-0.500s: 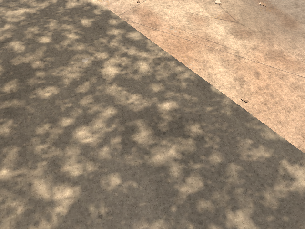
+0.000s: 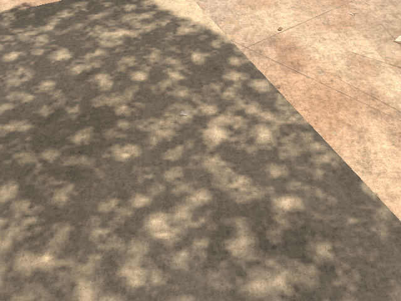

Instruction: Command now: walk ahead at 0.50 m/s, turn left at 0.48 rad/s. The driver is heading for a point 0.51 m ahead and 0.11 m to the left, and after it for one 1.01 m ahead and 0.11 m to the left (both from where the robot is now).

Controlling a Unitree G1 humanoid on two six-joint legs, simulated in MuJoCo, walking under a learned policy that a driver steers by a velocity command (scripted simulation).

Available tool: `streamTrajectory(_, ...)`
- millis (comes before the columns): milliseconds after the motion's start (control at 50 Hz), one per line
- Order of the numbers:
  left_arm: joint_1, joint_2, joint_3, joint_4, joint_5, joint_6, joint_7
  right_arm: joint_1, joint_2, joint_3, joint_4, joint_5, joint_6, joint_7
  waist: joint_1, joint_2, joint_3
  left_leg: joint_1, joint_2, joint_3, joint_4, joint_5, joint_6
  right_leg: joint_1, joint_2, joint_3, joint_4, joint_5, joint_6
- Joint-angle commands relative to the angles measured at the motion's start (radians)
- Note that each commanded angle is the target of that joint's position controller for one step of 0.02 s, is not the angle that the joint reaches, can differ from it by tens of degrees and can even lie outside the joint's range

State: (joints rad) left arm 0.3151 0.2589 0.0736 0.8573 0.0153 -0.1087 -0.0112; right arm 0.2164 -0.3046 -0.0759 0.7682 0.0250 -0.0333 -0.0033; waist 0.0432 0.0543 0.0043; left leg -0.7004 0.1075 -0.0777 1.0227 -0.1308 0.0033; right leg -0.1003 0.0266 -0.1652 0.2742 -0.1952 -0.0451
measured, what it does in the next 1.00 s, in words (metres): walks ahead: left foot, then right foot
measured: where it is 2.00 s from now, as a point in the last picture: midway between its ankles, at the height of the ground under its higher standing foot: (192, 185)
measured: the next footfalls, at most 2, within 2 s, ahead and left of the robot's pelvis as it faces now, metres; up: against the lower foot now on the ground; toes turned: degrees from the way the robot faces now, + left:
left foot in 0.26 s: +0.29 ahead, +0.16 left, +0.00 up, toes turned +13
right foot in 0.78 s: +0.63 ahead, +0.03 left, +0.00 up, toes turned +15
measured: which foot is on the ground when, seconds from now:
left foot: up 0.00-0.24, down 0.26-0.78, up 0.80-1.00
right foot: down 0.00-0.26, up 0.28-0.76, down 0.78-1.00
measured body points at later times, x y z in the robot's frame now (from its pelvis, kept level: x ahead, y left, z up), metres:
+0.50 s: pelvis +0.26 +0.08 +0.00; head +0.29 +0.11 +0.45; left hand +0.36 +0.39 -0.10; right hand +0.42 -0.16 -0.10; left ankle +0.25 +0.15 -0.75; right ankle +0.39 -0.09 -0.67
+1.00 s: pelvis +0.56 +0.08 +0.00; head +0.60 +0.07 +0.45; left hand +0.59 +0.37 -0.11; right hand +0.77 -0.15 -0.10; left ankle +0.55 +0.25 -0.67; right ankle +0.59 +0.02 -0.75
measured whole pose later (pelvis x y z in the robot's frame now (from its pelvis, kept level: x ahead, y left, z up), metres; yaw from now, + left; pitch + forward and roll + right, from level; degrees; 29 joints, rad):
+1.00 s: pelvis +0.56 +0.08 +0.00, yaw +9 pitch +2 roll +0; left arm 0.31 0.27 0.05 0.75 -0.01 -0.07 -0.03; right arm 0.19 -0.29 -0.05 0.67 -0.02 -0.10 0.00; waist 0.03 0.03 0.03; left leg -0.56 0.05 -0.06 1.04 -0.30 -0.01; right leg -0.25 0.11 0.06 0.38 -0.15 -0.10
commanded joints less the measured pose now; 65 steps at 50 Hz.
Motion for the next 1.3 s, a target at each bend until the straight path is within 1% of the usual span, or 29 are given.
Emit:
streamTrajectory(20,-0.086,0.138,0.029,-0.066,-0.002,-0.014,0.013,-0.005,-0.011,0.001,-0.06,-0.002,-0.008,0.016,-0.032,-0.104,0.038,0.004,0.025,-0.006,-0.139,0.159,0.003,-0.026,-0.269,0.081,-0.15,0.265,-0.132)
streamTrajectory(160,0.008,0.194,0.047,-0.021,-0.03,0.03,0.022,-0.209,-0.005,0.011,-0.17,-0.002,-0.01,0.059,0.037,-0.093,0.098,-0.031,-0.009,0.109,-0.359,0.074,0.055,0.178,-0.33,-0.004,-0.075,0.362,-0.102)
streamTrajectory(200,-0.01,0.221,0.053,-0.024,-0.037,0.043,0.026,-0.181,-0.031,-0.003,-0.186,-0.003,-0.006,0.065,-0.001,-0.128,0.054,0.068,-0.064,0.165,-0.373,-0.027,0.091,0.209,-0.331,-0.036,0.036,0.659,-0.079)
streamTrajectory(240,-0.037,0.241,0.057,-0.032,-0.045,0.058,0.033,0.012,-0.096,-0.042,-0.149,0.0,-0.001,0.06,-0.121,-0.142,-0.064,0.342,-0.156,0.215,-0.423,-0.054,0.144,0.171,-0.297,-0.076,0.323,0.903,-0.046)
streamTrajectory(260,-0.036,0.221,0.047,-0.041,-0.04,0.055,0.037,0.18,-0.166,-0.078,-0.106,0.0,0.005,0.043,-0.202,-0.097,-0.153,0.634,-0.158,0.151,-0.472,0.006,0.186,-0.002,-0.257,-0.086,0.576,0.757,-0.004)
streamTrajectory(280,0.042,0.083,0.004,-0.09,0.007,0.036,0.027,0.216,-0.29,-0.103,-0.096,0.003,0.006,0.024,-0.126,0.172,-0.225,0.992,0.111,-0.318,-0.492,0.009,0.327,-0.444,-0.115,-0.061,0.951,-0.09,0.059)
streamTrajectory(300,0.012,0.091,-0.009,-0.119,-0.014,-0.009,0.012,0.231,-0.271,-0.086,-0.134,-0.004,-0.012,0.032,-0.133,0.15,-0.406,1.131,0.251,-0.775,-0.683,-0.16,0.461,-0.64,0.009,0.194,1.138,-0.426,0.068)
streamTrajectory(320,-0.122,0.168,0.012,-0.148,-0.059,-0.032,0.001,0.217,-0.193,-0.064,-0.123,-0.014,-0.024,0.04,-0.176,0.039,-0.3,1.075,0.22,-0.65,-0.728,-0.134,0.386,-0.742,-0.047,0.258,1.15,-0.335,0.044)
streamTrajectory(340,-0.151,0.155,0.006,-0.161,-0.06,-0.043,0.002,0.167,-0.162,-0.054,-0.122,-0.01,-0.031,0.04,-0.141,0.015,-0.184,0.932,0.18,-0.505,-0.723,-0.067,0.346,-0.745,-0.088,0.246,1.073,-0.244,0.026)
streamTrajectory(360,-0.142,0.15,0.008,-0.144,-0.035,-0.042,0.01,0.089,-0.126,-0.042,-0.135,-0.007,-0.032,0.037,-0.09,-0.045,-0.115,0.775,0.133,-0.391,-0.726,0.029,0.311,-0.679,-0.128,0.244,0.987,-0.182,0.03)
streamTrajectory(380,-0.123,0.162,0.017,-0.136,-0.018,-0.032,0.014,0.034,-0.096,-0.031,-0.154,-0.016,-0.031,0.033,-0.051,-0.033,-0.081,0.655,0.099,-0.315,-0.744,0.119,0.294,-0.599,-0.153,0.247,0.921,-0.143,0.037)
streamTrajectory(460,-0.123,0.121,0.013,-0.148,0.001,0.009,0.015,0.029,-0.122,-0.037,-0.16,-0.017,-0.039,0.014,-0.017,-0.021,-0.053,0.482,0.045,-0.208,-0.797,0.259,0.297,-0.513,-0.14,0.218,0.765,-0.038,0.092)
streamTrajectory(540,-0.238,0.075,-0.011,-0.164,-0.007,0.009,0.004,0.078,-0.109,-0.029,-0.125,-0.014,-0.038,-0.003,-0.073,0.023,-0.026,0.48,-0.001,-0.095,-0.803,0.202,0.235,-0.486,-0.115,0.196,0.452,0.237,0.106)
streamTrajectory(600,-0.319,0.08,-0.017,-0.181,-0.026,0.003,-0.012,0.128,-0.125,-0.029,-0.092,-0.015,-0.044,0.001,-0.121,0.04,0.004,0.52,0.036,-0.098,-0.811,0.097,0.22,-0.465,-0.101,0.184,0.34,0.345,0.083)
streamTrajectory(680,-0.372,0.109,-0.013,-0.218,-0.034,-0.003,-0.033,0.164,-0.139,-0.034,-0.051,-0.016,-0.041,0.001,-0.135,0.033,0.052,0.706,0.126,-0.118,-0.77,0.158,0.207,-0.584,-0.098,0.192,0.282,0.22,0.015)
streamTrajectory(740,-0.294,0.128,-0.004,-0.212,-0.034,-0.004,-0.047,0.129,-0.155,-0.04,-0.044,-0.016,-0.029,-0.008,-0.085,0.045,0.017,0.768,0.133,-0.067,-0.679,0.426,0.167,-0.489,-0.057,0.158,0.261,0.1,-0.037)
streamTrajectory(780,-0.068,0.188,0.031,-0.151,-0.025,0.002,-0.039,0.099,-0.141,-0.031,-0.06,-0.023,-0.019,-0.017,0.028,0.003,-0.137,0.692,0.049,0.035,-0.384,0.672,0.114,-0.138,0.0,0.132,0.244,0.157,-0.09)
streamTrajectory(800,0.069,0.266,0.051,-0.14,-0.024,0.006,-0.034,0.142,-0.102,-0.012,-0.088,-0.048,-0.023,-0.025,0.051,-0.144,-0.261,0.461,-0.023,0.09,-0.059,0.363,0.063,0.153,-0.181,0.407,0.254,0.204,-0.176)
streamTrajectory(820,0.108,0.296,0.055,-0.123,-0.032,0.006,-0.043,0.237,-0.018,0.013,-0.099,-0.044,-0.046,-0.011,-0.005,-0.382,-0.333,0.077,-0.199,0.045,0.224,-0.393,-0.002,0.429,-0.345,0.903,0.098,-0.039,-0.326)
streamTrajectory(840,0.109,0.211,0.034,-0.131,-0.047,0.009,-0.041,0.159,-0.096,0.006,-0.1,-0.018,-0.068,0.001,0.046,-0.259,-0.294,-0.046,-0.147,-0.063,0.304,-0.406,0.012,0.441,-0.34,0.944,0.028,-0.224,-0.29)
streamTrajectory(860,0.048,0.183,0.026,-0.148,-0.039,0.014,-0.034,0.049,-0.124,-0.001,-0.131,0.003,-0.083,0.009,0.054,-0.182,-0.161,-0.096,-0.107,-0.048,0.287,-0.312,0.023,0.321,-0.315,0.819,0.013,-0.188,-0.254)
streamTrajectory(880,0.003,0.179,0.023,-0.163,-0.029,0.019,-0.03,-0.007,-0.116,0.002,-0.143,-0.011,-0.092,0.007,0.035,-0.081,-0.095,-0.072,-0.073,-0.032,0.23,-0.25,0.027,0.197,-0.28,0.728,0.005,-0.086,-0.236)
streamTrajectory(900,-0.031,0.166,0.018,-0.173,-0.024,0.022,-0.027,-0.022,-0.113,-0.003,-0.15,-0.032,-0.095,0.003,0.004,-0.051,-0.057,-0.029,-0.047,-0.027,0.152,-0.206,0.02,0.098,-0.251,0.665,-0.008,0.026,-0.231)
streamTrajectory(980,-0.046,0.161,0.015,-0.185,-0.025,0.023,-0.009,0.011,-0.08,-0.003,-0.152,-0.044,-0.069,-0.005,-0.05,-0.113,-0.044,0.056,-0.028,-0.001,-0.003,-0.156,-0.028,-0.043,-0.187,0.542,-0.053,0.235,-0.24)
streamTrajectory(1100,0.038,0.187,0.025,-0.148,-0.04,0.044,0.023,-0.187,-0.032,0.013,-0.192,-0.038,-0.073,-0.002,0.016,-0.13,-0.01,0.108,-0.085,0.015,-0.364,0.167,-0.07,-0.108,-0.109,0.451,-0.035,0.252,-0.174)
streamTrajectory(1200,0.102,0.176,0.025,-0.127,-0.047,0.067,0.03,-0.297,-0.051,0.007,-0.216,-0.022,-0.095,0.021,0.046,-0.145,-0.002,0.172,-0.133,0.001,-0.527,0.173,-0.046,-0.022,-0.134,0.551,0.049,0.209,-0.154)
streamTrajectory(1260,0.07,0.177,0.031,-0.134,-0.047,0.076,0.037,-0.229,-0.082,-0.01,-0.202,-0.013,-0.107,0.022,-0.006,-0.187,-0.015,0.282,-0.136,0.0,-0.59,0.075,-0.004,0.028,-0.154,0.619,0.132,0.276,-0.136)
streamTrajectory(1280,0.042,0.163,0.026,-0.147,-0.045,0.076,0.034,-0.133,-0.106,-0.024,-0.18,-0.018,-0.111,0.015,-0.061,-0.184,-0.067,0.434,-0.125,0.012,-0.635,0.107,0.029,0.003,-0.117,0.594,0.216,0.348,-0.111)
streamTrajectory(1300,0.015,0.121,0.011,-0.17,-0.034,0.071,0.027,0.012,-0.149,-0.04,-0.164,-0.035,-0.113,0.006,-0.133,-0.141,-0.198,0.696,-0.003,-0.082,-0.586,0.106,0.094,-0.101,-0.073,0.538,0.427,0.306,-0.079)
